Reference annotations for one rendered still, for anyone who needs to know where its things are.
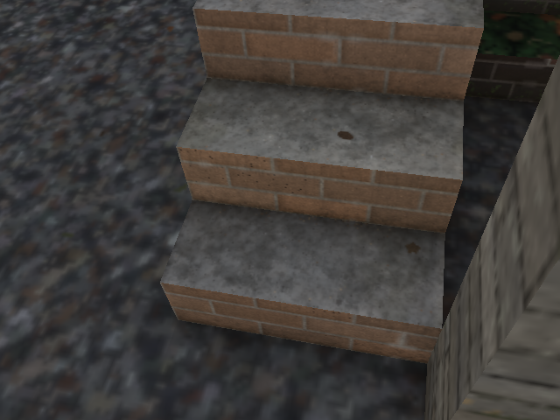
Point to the stairs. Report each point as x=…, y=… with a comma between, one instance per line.
x=324, y=157

